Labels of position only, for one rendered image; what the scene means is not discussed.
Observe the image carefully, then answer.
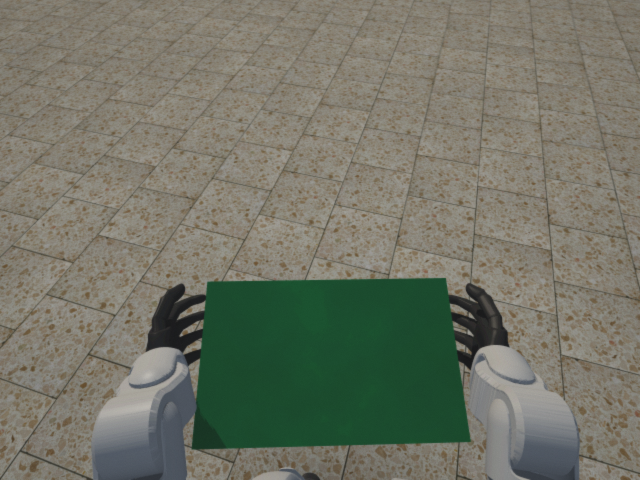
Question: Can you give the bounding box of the left robot forearm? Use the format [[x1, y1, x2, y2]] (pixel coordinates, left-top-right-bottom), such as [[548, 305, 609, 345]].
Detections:
[[91, 347, 197, 480]]

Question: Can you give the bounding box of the carton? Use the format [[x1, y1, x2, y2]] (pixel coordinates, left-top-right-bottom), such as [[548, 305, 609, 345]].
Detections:
[[192, 278, 471, 450]]

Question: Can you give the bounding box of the right robot hand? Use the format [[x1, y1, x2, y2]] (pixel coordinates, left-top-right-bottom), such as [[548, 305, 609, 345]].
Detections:
[[449, 283, 510, 370]]

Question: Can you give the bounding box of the left robot hand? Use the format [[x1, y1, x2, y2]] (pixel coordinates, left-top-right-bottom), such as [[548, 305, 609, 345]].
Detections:
[[146, 284, 206, 366]]

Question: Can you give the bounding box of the right robot forearm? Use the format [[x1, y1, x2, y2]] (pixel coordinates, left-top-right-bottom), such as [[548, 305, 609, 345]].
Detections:
[[468, 345, 580, 480]]

